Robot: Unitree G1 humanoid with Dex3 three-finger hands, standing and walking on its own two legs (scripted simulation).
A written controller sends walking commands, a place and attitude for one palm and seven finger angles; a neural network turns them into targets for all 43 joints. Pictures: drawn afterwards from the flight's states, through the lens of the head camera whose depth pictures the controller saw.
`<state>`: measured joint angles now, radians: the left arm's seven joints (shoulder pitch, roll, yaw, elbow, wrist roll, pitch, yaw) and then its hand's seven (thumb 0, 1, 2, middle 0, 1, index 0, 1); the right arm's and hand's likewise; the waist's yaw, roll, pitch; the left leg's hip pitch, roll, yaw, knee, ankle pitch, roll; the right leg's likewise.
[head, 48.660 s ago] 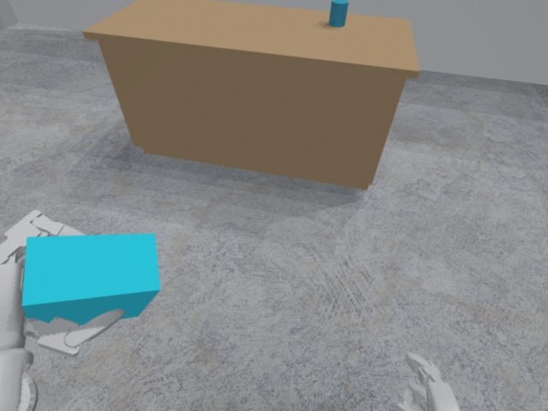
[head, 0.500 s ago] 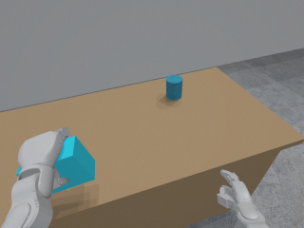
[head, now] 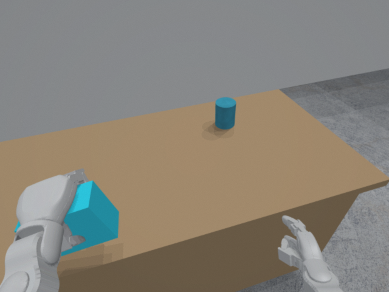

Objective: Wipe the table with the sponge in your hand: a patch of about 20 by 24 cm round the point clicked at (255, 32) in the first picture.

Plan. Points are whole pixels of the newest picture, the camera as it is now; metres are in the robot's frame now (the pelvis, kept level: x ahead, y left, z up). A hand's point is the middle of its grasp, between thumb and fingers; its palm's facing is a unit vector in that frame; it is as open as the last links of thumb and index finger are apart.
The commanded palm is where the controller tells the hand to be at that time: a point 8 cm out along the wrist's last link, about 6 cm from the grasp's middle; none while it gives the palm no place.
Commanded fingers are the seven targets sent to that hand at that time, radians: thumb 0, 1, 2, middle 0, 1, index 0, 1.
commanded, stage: bring the sponge back beside the body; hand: left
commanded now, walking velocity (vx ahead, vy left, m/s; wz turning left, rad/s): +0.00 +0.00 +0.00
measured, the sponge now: (78, 224) +0.19 +0.28 +0.07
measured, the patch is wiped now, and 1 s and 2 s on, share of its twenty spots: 1.00 1.00 1.00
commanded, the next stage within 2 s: step back with the hand held close in 0.10 s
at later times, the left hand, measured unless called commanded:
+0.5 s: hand (78, 198) +0.20 +0.25 +0.16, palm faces +0.33 -0.87 -0.37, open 10.3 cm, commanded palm +0.15 +0.30 +0.17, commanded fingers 0.00 0.10 1.30 -1.20 -1.60 -1.20 -1.60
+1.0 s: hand (51, 212) +0.16 +0.28 +0.16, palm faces +0.41 -0.85 -0.35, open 10.3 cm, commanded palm +0.11 +0.32 +0.17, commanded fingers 0.00 0.10 1.30 -1.20 -1.60 -1.20 -1.60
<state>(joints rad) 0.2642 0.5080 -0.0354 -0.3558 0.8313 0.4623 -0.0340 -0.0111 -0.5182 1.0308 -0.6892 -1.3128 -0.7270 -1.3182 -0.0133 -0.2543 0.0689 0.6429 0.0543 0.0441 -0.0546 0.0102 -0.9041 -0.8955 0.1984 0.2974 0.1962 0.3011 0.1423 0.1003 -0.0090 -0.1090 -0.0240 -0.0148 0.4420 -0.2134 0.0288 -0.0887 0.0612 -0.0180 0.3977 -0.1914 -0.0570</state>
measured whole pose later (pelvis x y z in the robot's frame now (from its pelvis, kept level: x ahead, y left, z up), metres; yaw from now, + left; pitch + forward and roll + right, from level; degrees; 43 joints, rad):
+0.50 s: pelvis +0.00 +0.01 -0.01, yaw +2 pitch +0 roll -2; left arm 0.50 0.42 0.30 -0.60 -0.08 -0.05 0.10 -0.01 -0.52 1.03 -0.69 -1.31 -0.73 -1.31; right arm 0.24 -0.24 0.05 0.54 0.01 0.01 -0.07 0.01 -0.90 -0.90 0.20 0.30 0.20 0.30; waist 0.01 -0.01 -0.03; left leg -0.35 -0.05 -0.06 0.62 -0.27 0.04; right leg -0.30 0.05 -0.06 0.54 -0.24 -0.04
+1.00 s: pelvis -0.04 +0.03 -0.03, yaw +2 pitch +1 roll -4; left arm 0.46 0.40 0.33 -0.58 -0.05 -0.11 0.13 -0.01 -0.52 1.03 -0.69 -1.31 -0.73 -1.32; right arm 0.21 -0.23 0.02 0.55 0.01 -0.03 -0.06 0.01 -0.90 -0.89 0.20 0.30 0.20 0.30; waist 0.00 0.00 -0.06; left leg -0.50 -0.04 -0.04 0.75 -0.31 0.05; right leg -0.42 0.04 -0.07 0.62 -0.23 -0.02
